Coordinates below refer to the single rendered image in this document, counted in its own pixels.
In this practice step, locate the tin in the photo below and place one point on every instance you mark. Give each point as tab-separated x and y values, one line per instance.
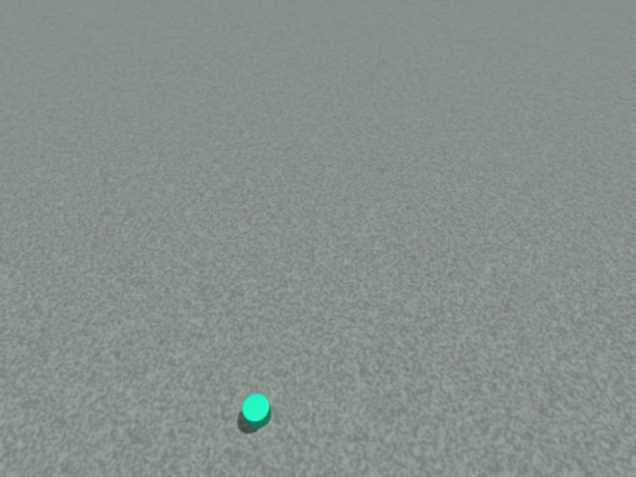
256	411

